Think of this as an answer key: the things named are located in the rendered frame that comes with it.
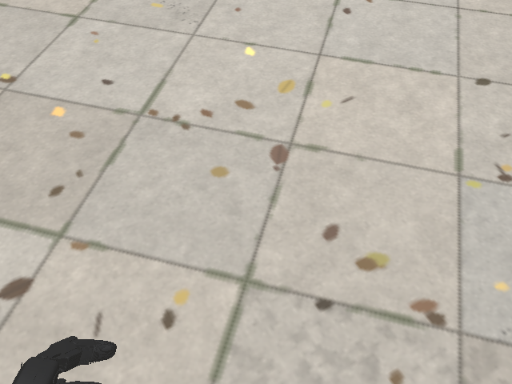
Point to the left robot hand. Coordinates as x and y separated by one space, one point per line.
61 357

